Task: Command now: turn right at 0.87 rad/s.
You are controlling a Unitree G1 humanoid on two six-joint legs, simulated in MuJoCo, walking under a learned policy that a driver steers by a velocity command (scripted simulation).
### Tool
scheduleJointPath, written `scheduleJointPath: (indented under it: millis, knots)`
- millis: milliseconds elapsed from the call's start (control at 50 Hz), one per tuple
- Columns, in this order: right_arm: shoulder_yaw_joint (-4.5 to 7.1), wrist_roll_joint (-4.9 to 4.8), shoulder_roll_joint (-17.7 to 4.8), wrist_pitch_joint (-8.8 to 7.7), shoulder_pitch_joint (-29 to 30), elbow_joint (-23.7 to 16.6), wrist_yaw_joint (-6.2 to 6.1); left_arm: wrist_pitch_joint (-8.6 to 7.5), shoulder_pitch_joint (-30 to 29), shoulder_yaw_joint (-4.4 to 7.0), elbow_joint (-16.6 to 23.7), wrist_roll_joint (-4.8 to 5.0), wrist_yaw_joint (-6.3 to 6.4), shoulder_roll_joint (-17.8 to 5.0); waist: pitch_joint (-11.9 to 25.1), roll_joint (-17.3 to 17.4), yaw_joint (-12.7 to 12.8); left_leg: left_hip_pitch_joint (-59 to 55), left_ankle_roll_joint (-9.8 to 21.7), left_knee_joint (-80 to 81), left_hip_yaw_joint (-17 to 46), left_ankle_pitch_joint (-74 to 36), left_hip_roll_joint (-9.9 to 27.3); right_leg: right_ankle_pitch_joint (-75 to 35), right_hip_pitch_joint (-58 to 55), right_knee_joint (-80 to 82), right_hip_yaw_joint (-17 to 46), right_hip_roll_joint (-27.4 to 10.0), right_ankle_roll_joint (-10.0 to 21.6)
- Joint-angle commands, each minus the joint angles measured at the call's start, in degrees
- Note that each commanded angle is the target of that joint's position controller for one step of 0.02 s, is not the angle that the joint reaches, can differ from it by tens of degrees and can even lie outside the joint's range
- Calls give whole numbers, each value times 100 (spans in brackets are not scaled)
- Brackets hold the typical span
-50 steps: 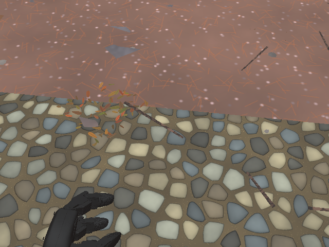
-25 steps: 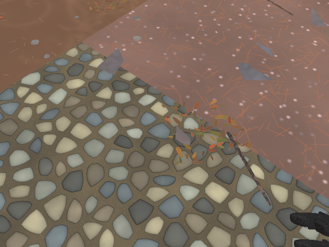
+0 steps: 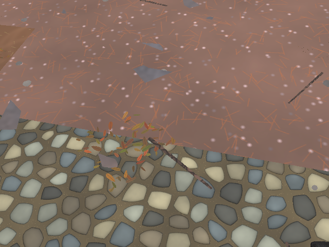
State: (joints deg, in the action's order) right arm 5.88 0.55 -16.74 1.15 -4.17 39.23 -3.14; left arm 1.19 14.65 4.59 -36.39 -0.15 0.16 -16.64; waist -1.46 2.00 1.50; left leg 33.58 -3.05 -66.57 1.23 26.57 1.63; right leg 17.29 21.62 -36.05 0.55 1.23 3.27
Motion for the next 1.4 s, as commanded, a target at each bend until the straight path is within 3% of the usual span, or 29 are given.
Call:
scheduleJointPath:
  millis: [20,120,320,340,360,380,400,420,480,600,660,700,720,740,760,780,860,960,1040,1080,1100,1120,1140,1160,1200,1240,1300,1360,1400]
  knots:
    - [131,66,-450,-164,360,-532,-20,-38,-547,234,657,117,178,-892,779,-856,-249,866,8,-246,452,-674,-108,-2442,-1196,1441,2024,-1250,852]
    - [1,-14,-188,-248,443,-440,70,37,-327,311,705,137,305,-1024,937,-815,-129,653,-130,1321,610,-1080,-462,-2143,-1542,1287,2266,-979,777]
    - [105,-110,-554,-449,142,-260,258,182,-800,363,995,200,182,-1134,842,-1253,-176,-1157,75,3798,723,-1151,-660,-2002,-1039,879,3378,-517,622]
    - [149,-110,-621,-463,-82,-179,266,197,-935,339,1042,233,173,-1081,859,-1155,-309,-1802,146,4467,661,-1789,-507,-1598,-744,692,3289,-306,465]
    - [222,-60,-866,-431,-216,-166,245,211,-693,252,1040,207,155,-793,1105,-535,-203,-2733,477,4668,1237,-2167,359,45,-158,-7,2903,53,217]
    - [262,72,-1247,-338,-10,-244,195,194,-291,168,1098,201,129,-535,1002,1193,201,-3291,1308,4796,2616,-3279,1572,1980,1072,-1203,1644,952,-133]
    - [231,201,-960,-354,-78,-312,196,111,-255,332,1047,136,90,-1109,910,1360,92,-2943,1911,4915,3260,-3330,2204,1968,1527,-2611,1285,572,-458]
    - [135,151,-659,-353,93,-430,159,95,-270,413,904,134,65,-1393,787,909,66,-2685,1902,4825,2720,-3063,1973,1538,1489,-3165,1085,274,-603]
    - [6,-19,-487,-201,218,-446,38,168,-320,264,739,100,53,-939,453,321,-29,-2351,1540,4762,1518,-2749,1188,775,1526,-3722,646,91,-792]
    - [48,-2,-824,-84,-202,-266,122,67,-709,-47,840,42,55,-362,816,800,-326,-2591,1656,4584,801,-3681,1058,1076,523,-1571,155,-85,-791]
    - [-114,-117,-538,-95,-251,-126,261,52,-359,-85,554,-8,44,-167,776,907,-164,-2160,1519,4438,865,-3240,892,320,-699,406,-6,-10,-706]
    - [-121,-229,-619,-142,-515,-56,318,46,-119,17,467,-28,68,-454,662,763,-63,-1501,1061,4215,960,-2724,679,-873,-1882,1629,50,17,-451]
    - [-169,-111,-506,-209,-564,-134,373,68,122,126,542,-65,146,-913,878,33,-61,-918,608,3619,817,-1669,380,-1809,-2570,1456,838,-905,-187]
    - [-231,-136,-259,-289,-531,-302,387,129,-44,249,505,-196,187,-1414,757,-1512,-212,-239,243,2974,98,-195,-181,-2236,-2125,1415,1523,-1928,540]
    - [-114,-192,-690,-287,-304,-335,332,90,-147,248,559,-256,177,-1194,697,-1704,68,-296,60,1940,-107,592,-76,-2014,-1563,1625,1759,-2230,1074]
    - [16,-254,-928,-225,-250,-314,290,29,-207,174,587,-271,190,-926,474,-1501,125,26,-11,910,-27,747,-60,-2236,-1490,1708,1693,-2222,1183]
    - [56,-221,-541,140,-734,-189,166,-128,-839,74,586,-87,273,-499,222,-1149,-201,417,-251,-125,52,-80,124,-2722,-1386,1689,522,-1801,803]
    - [-89,-190,-219,176,-273,-675,400,-73,-729,208,421,-64,301,-700,468,-1102,36,-79,-198,1421,-326,-456,313,-2604,-1695,1546,-61,-1948,803]
    - [23,-210,-484,263,-493,-809,526,-126,-786,325,288,99,169,-944,546,-1157,-73,-832,141,2429,-693,-592,140,-2706,-1614,1171,-303,-2180,613]
    - [133,-213,-576,304,-932,-707,481,-150,-771,322,165,197,107,-831,617,-894,-336,-1792,437,3429,-822,-1330,-148,-2269,-1209,364,-748,-1978,171]
    - [313,-191,-1002,277,-1380,-627,375,-172,-467,288,56,131,60,-644,766,-30,-478,-2879,773,3980,-160,-2798,-25,-1545,-404,-854,-1142,-1499,-261]
    - [502,-155,-1910,211,-1549,-794,270,-199,-720,135,460,-185,53,-217,723,1945,-351,-4048,1737,4057,2426,-5511,1510,2103,1829,-2937,-1243,-518,-873]
    - [412,75,-1774,8,-1596,-914,373,-232,-1283,137,633,-159,101,-386,1481,1457,-732,-3857,2633,4473,3471,-4843,2090,2524,2264,-3842,173,-106,-877]
    - [332,60,-1554,-123,-1396,-895,404,-239,-1527,182,651,-15,128,-605,1215,825,-691,-3726,2474,4620,3000,-4132,1872,2092,2390,-4025,445,-217,-755]
    - [217,-189,-1190,-134,-818,-912,293,-246,-1417,219,519,-65,217,-685,737,238,-326,-3219,1878,4602,2358,-3336,1326,1080,2367,-3465,581,-384,-613]
    - [152,-186,-1112,-38,-363,-1058,177,-231,-1213,247,422,-100,213,-704,711,346,-65,-2611,1662,4619,1998,-3448,966,461,1769,-3120,529,-242,-654]
    - [174,-153,-1172,11,-447,-1065,90,-236,-1059,166,277,-65,171,-477,851,258,-67,-2562,1613,4532,1972,-3382,723,87,1526,-2354,535,26,-790]
    - [169,-262,-1229,-37,-694,-1030,95,-331,-1174,145,283,42,43,-505,799,565,-228,-2390,1646,5128,2649,459,630,-170,1408,-1304,590,119,-777]
    - [165,-243,-1291,-90,-761,-992,118,-459,-1401,168,337,106,-28,-587,519,761,-308,-2285,1660,5249,2978,947,653,-104,1361,-803,657,172,-738]
